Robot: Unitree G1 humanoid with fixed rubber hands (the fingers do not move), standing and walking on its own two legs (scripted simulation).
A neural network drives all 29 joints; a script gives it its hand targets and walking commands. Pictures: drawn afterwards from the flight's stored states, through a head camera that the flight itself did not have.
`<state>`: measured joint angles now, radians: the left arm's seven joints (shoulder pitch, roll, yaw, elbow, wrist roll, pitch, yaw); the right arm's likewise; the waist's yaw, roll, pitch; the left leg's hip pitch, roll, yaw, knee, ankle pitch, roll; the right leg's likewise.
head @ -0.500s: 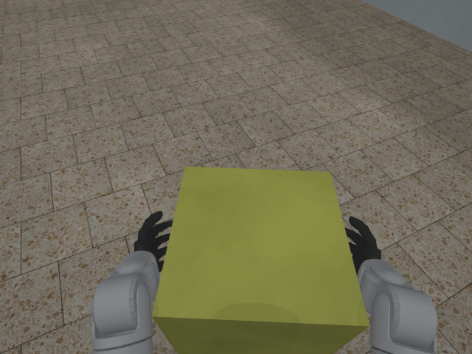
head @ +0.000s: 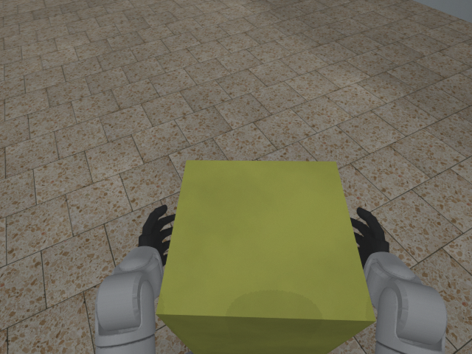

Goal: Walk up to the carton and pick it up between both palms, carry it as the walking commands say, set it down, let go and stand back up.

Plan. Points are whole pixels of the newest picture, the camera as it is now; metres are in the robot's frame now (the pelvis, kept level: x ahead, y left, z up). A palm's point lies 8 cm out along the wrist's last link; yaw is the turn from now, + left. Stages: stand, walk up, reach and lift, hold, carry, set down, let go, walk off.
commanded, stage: carry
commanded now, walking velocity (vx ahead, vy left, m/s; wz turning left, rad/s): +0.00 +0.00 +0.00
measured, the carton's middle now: (258, 266) +0.27 -0.01 -0.01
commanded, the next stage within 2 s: none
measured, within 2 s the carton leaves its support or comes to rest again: neither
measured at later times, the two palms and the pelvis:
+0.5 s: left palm (174, 269) +0.23 +0.11 +0.09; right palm (413, 273) +0.22 -0.22 +0.08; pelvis -0.03 -0.05 +0.01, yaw +0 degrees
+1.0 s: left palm (174, 278) +0.22 +0.11 +0.07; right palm (406, 274) +0.23 -0.22 +0.07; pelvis -0.04 -0.05 +0.01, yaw +0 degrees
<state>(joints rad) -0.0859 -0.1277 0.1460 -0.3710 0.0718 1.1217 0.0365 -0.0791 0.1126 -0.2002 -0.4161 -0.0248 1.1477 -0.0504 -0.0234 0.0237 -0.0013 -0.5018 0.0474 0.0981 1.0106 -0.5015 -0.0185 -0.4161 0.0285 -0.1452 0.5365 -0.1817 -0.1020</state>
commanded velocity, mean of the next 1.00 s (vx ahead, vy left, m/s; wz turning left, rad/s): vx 0.00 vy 0.00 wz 0.00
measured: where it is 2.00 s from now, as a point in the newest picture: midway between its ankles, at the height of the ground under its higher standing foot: outside the picture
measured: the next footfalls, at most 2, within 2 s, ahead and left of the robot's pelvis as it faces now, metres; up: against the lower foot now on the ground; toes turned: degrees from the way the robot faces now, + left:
left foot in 0.12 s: +0.00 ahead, +0.07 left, +0.00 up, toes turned +6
